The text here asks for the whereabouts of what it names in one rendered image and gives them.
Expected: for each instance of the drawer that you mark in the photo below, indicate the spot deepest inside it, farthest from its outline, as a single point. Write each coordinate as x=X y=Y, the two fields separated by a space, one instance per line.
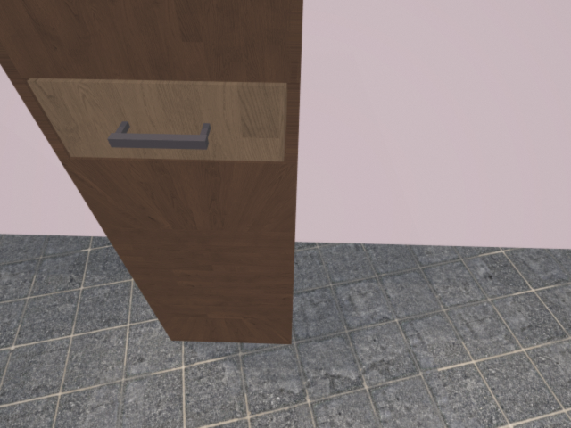
x=248 y=119

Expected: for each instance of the cabinet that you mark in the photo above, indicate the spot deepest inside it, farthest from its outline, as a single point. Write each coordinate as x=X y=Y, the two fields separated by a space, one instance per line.
x=210 y=244

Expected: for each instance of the handle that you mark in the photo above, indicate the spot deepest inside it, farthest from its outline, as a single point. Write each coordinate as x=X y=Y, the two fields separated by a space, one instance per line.
x=122 y=139

